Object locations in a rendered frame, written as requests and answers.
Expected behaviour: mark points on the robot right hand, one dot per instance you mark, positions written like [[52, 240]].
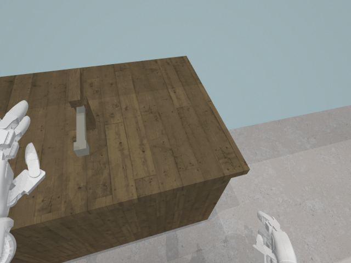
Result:
[[278, 246]]

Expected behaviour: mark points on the tap lever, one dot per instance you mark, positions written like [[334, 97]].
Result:
[[81, 147]]

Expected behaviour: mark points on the left robot forearm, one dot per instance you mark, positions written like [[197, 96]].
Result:
[[7, 240]]

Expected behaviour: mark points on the counter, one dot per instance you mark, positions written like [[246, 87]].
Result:
[[160, 156]]

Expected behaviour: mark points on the robot left hand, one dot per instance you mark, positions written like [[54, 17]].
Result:
[[12, 127]]

